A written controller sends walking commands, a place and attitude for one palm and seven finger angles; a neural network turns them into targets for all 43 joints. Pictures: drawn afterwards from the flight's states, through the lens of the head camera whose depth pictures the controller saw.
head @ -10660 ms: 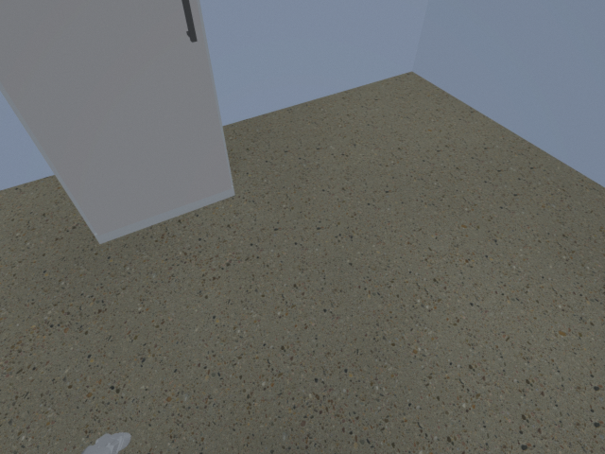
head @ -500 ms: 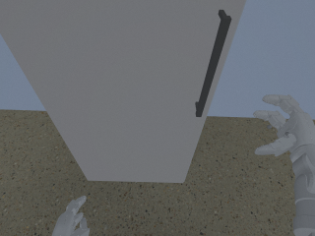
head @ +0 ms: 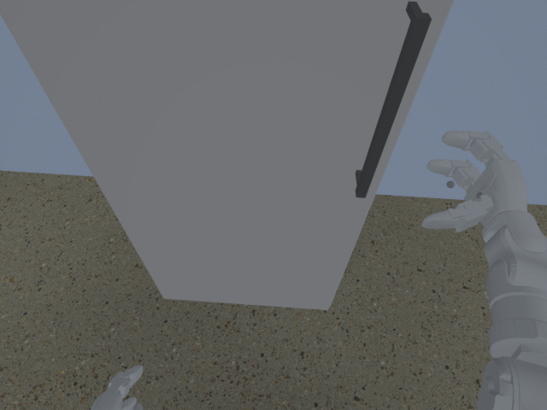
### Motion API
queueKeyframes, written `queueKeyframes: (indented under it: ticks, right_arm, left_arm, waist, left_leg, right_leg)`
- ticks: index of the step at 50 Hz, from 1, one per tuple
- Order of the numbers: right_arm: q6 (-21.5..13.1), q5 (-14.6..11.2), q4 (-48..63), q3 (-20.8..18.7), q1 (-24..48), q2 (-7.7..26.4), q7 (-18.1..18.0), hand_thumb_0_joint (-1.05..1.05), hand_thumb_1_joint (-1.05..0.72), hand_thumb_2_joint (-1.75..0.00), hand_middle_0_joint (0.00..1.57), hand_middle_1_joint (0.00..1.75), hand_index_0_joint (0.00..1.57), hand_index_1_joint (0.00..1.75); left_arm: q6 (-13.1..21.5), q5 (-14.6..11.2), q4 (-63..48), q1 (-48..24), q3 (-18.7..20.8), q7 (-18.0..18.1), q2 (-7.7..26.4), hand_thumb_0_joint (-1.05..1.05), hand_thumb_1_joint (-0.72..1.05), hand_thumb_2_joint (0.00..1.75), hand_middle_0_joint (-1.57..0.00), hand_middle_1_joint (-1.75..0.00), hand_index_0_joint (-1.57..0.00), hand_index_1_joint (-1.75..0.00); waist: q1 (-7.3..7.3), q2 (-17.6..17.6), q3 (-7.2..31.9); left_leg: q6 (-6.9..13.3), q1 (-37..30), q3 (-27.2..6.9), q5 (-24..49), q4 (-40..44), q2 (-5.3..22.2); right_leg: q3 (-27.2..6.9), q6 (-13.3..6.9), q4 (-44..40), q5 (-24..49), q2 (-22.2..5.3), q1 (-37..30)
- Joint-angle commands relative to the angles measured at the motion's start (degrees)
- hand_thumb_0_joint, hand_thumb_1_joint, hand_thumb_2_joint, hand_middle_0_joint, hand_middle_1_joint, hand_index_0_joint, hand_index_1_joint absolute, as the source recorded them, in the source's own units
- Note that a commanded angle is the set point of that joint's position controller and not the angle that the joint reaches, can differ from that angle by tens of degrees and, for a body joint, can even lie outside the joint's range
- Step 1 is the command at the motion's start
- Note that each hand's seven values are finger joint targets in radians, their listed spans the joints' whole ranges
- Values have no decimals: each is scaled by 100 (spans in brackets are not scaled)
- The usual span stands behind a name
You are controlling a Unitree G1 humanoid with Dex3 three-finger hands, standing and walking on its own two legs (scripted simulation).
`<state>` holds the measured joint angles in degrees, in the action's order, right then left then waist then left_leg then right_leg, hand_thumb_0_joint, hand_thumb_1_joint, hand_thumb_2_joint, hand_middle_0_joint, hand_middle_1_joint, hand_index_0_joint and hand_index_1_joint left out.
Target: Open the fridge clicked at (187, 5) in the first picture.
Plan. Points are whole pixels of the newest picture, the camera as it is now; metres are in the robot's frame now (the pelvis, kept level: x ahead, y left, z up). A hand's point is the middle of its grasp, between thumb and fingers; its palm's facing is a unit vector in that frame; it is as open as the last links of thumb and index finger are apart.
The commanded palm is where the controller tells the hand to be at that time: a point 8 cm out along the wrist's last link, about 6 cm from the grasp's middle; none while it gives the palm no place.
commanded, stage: move the hooked fingers beside the handle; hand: right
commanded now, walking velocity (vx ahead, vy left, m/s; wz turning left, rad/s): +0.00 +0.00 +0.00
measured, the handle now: (381, 118) +0.51 -0.11 +0.17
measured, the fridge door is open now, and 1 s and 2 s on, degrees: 0 0 0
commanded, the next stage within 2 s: feel for the door with the fingertips in 1.10 s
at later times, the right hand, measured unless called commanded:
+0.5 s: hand (424, 162) +0.46 -0.18 +0.13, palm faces -0.02 +1.00 +0.01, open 14.0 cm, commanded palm +0.43 -0.24 +0.13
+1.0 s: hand (431, 171) +0.45 -0.19 +0.12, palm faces -0.02 +1.00 +0.01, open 14.0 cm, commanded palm +0.42 -0.24 +0.13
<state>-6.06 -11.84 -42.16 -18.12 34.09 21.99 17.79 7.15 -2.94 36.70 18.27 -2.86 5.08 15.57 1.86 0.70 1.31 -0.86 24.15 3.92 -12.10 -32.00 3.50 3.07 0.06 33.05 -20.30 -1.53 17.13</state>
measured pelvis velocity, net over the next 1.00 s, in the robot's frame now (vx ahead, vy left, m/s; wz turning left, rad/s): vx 0.00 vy -0.01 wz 0.01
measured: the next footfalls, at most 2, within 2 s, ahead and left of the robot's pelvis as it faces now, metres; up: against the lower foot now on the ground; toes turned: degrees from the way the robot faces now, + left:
none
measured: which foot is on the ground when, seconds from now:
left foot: down 0.00-1.00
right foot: down 0.00-1.00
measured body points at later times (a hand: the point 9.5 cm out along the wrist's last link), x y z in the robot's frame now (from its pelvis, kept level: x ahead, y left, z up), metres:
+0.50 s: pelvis +0.00 +0.00 -0.01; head +0.06 +0.01 +0.44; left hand +0.03 +0.27 -0.12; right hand +0.46 -0.24 +0.13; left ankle +0.04 +0.13 -0.73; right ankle -0.04 -0.12 -0.73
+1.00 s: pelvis +0.00 -0.01 -0.01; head +0.05 -0.01 +0.44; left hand +0.09 +0.25 -0.11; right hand +0.44 -0.25 +0.13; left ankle +0.04 +0.13 -0.73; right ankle -0.04 -0.12 -0.73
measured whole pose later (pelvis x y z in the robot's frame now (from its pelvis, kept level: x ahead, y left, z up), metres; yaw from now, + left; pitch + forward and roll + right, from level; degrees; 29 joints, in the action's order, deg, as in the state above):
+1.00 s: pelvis +0.00 -0.01 -0.01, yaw +0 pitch +8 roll +0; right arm -11.3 -9.6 -53.1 -17.9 42.4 22.0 15.9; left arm 2.5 -2.2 34.8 19.6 -2.0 2.4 15.5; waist 3.3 0.4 3.2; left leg -1.3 30.0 3.4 -13.0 -34.9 3.4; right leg 3.3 -0.4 37.4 -22.3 -1.8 23.4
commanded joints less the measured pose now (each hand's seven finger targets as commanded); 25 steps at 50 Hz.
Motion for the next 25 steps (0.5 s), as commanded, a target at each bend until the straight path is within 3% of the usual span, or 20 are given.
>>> queueKeyframes:
  ticks: [1, 2, 3, 4, 6, 8, 9, 10, 12, 14, 15, 19, 22, 25]
  right_arm:
    - [-424, -30, 752, -138, 2801, 1294, -25, 0, 50, -30, 30, 120, 30, 120]
    - [-447, 5, 607, -197, 2807, 1381, -60, 0, 50, -30, 30, 120, 30, 120]
    - [-475, 27, 532, -62, 2981, 1255, -70, 0, 50, -30, 30, 120, 30, 120]
    - [-544, 52, 621, -90, 3217, 1303, -97, 0, 50, -30, 30, 120, 30, 120]
    - [-652, 73, 541, -129, 3366, 1323, -162, 0, 50, -30, 30, 120, 30, 120]
    - [-755, 94, 280, -311, 3566, 1571, -207, 0, 50, -30, 30, 120, 30, 120]
    - [-799, 131, 157, -355, 3487, 1609, -216, 0, 50, -30, 30, 120, 30, 120]
    - [-829, 138, 52, -286, 3546, 1521, -221, 0, 50, -30, 30, 120, 30, 120]
    - [-904, 233, -275, -412, 3738, 1784, -256, 0, 50, -30, 30, 120, 30, 120]
    - [-991, 302, -345, -292, 3990, 1678, -240, 0, 50, -30, 30, 120, 30, 120]
    - [-1024, 313, -447, -309, 4064, 1710, -246, 0, 50, -30, 30, 120, 30, 120]
    - [-1124, 234, -343, -481, 3594, 1739, -160, 0, 50, -30, 30, 120, 30, 120]
    - [-1056, 166, -335, -481, 3206, 1706, -105, 0, 50, -30, 30, 120, 30, 120]
    - [-955, 192, -311, -598, 3297, 1922, -97, 0, 50, -30, 30, 120, 30, 120]
  left_arm:
    - [202, -15, -592, 77, 316, 48, 833, 0, 90, 90, -20, -30, -20, -30]
    - [163, -6, -576, 130, 330, 37, 860, 0, 90, 90, -20, -30, -20, -30]
    - [150, -15, -585, 143, 328, 24, 855, 0, 90, 90, -20, -30, -20, -30]
    - [137, 2, -564, 189, 349, 16, 852, 0, 90, 90, -20, -30, -20, -30]
    - [126, 26, -552, 260, 357, -8, 843, 0, 90, 90, -20, -30, -20, -30]
    - [76, 40, -486, 378, 364, -21, 880, 0, 90, 90, -20, -30, -20, -30]
    - [60, 42, -498, 378, 369, -30, 872, 0, 90, 90, -20, -30, -20, -30]
    - [50, 42, -499, 385, 360, -42, 865, 0, 90, 90, -20, -30, -20, -30]
    - [-8, 59, -431, 505, 365, -52, 907, 0, 90, 90, -20, -30, -20, -30]
    - [-29, 64, -440, 554, 379, -73, 895, 0, 90, 90, -20, -30, -20, -30]
    - [-47, 66, -407, 599, 381, -73, 897, 0, 90, 90, -20, -30, -20, -30]
    - [-107, 87, -519, 682, 425, -133, 904, 0, 90, 90, -20, -30, -20, -30]
    - [-182, 72, -580, 670, 435, -165, 922, 0, 90, 90, -20, -30, -20, -30]
    - [-253, 46, -609, 653, 437, -150, 952, 0, 90, 90, -20, -30, -20, -30]
  waist:
    - [131, 120, 1605]
    - [114, -39, 1586]
    - [181, -46, 1591]
    - [189, 153, 1756]
    - [177, 200, 1969]
    - [231, -100, 2009]
    - [166, -24, 2048]
    - [208, 26, 2012]
    - [233, -87, 1924]
    - [286, 169, 2087]
    - [328, 107, 2074]
    - [153, 124, 2607]
    - [119, -39, 2355]
    - [182, -86, 2056]
  left_leg:
    - [225, -1181, -103, 1303, 122, -247]
    - [231, -1209, -101, 1239, 110, -249]
    - [219, -1139, -109, 1220, 101, -255]
    - [223, -1099, -127, 1269, 75, -255]
    - [226, -1140, -147, 1322, 20, -263]
    - [201, -1241, -159, 1391, -14, -277]
    - [206, -1292, -181, 1423, -51, -273]
    - [198, -1235, -190, 1403, -45, -272]
    - [207, -1204, -188, 1332, -79, -271]
    - [200, -1113, -221, 1386, -118, -280]
    - [200, -1078, -209, 1438, -130, -290]
    - [217, -1381, -210, 1909, -266, -320]
    - [215, -1449, -189, 1913, -236, -329]
    - [182, -1299, -209, 1643, -158, -320]
  right_leg:
    - [-193, -65, -478, 1529, 124, 157]
    - [-202, -79, -453, 1502, 119, 229]
    - [-199, -86, -451, 1453, 126, 245]
    - [-195, -78, -409, 1518, 130, 159]
    - [-203, -72, -349, 1563, 143, 150]
    - [-210, -92, -328, 1546, 124, 309]
    - [-187, -86, -323, 1543, 137, 381]
    - [-160, -92, -305, 1482, 148, 415]
    - [-188, -101, -271, 1418, 133, 581]
    - [-161, -97, -226, 1437, 157, 547]
    - [-168, -97, -203, 1474, 147, 552]
    - [-145, -82, -137, 1978, 135, 465]
    - [-93, -101, -160, 1909, 125, 667]
    - [-58, -117, -219, 1508, 122, 845]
